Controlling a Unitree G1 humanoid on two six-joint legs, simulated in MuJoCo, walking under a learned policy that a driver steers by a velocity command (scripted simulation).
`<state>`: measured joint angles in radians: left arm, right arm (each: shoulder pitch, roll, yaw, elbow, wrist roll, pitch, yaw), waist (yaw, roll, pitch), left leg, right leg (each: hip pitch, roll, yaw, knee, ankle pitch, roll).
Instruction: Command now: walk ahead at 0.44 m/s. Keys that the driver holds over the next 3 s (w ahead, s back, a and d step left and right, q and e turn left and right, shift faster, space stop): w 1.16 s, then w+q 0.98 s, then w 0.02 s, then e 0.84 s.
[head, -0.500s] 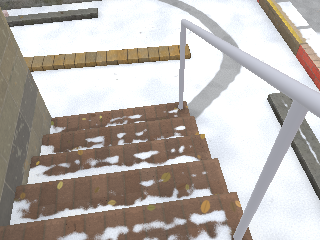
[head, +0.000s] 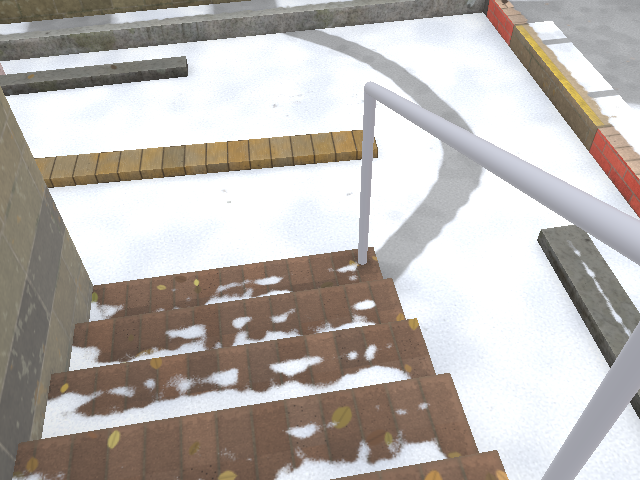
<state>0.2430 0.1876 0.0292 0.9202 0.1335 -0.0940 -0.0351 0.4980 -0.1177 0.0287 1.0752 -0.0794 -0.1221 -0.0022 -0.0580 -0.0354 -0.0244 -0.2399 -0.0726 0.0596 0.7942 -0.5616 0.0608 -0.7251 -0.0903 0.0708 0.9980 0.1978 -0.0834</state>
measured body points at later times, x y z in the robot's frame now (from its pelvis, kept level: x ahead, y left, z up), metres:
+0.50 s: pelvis +0.28 -0.01 -0.15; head +0.28 -0.01 +0.30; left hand +0.16 +0.17 -0.30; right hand +0.42 -0.24 -0.28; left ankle +0.49 +0.14 -0.83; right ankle +0.18 -0.12 -0.84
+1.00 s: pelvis +0.56 +0.06 -0.29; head +0.56 +0.05 +0.16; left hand +0.71 +0.27 -0.41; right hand +0.44 -0.13 -0.44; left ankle +0.48 +0.12 -0.99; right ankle +0.77 -0.12 -0.96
